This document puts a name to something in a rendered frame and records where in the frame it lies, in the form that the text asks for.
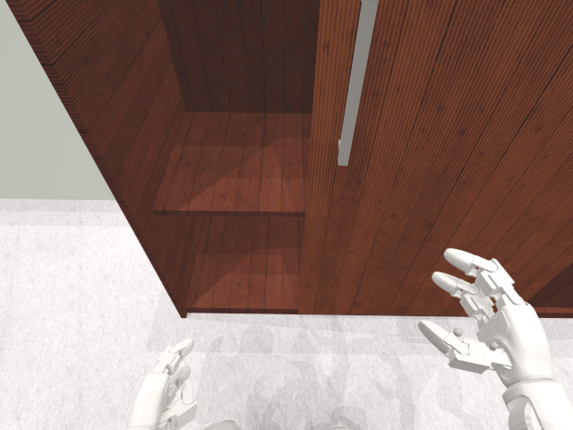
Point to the right robot hand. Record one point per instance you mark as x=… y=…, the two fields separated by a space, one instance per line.
x=524 y=352

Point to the handle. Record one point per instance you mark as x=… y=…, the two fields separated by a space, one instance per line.
x=362 y=47

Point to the wardrobe door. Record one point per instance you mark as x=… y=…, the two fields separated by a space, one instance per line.
x=463 y=139
x=556 y=293

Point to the left robot hand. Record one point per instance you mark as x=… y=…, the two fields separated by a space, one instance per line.
x=157 y=391

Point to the robot right forearm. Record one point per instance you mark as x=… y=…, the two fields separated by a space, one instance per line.
x=539 y=404

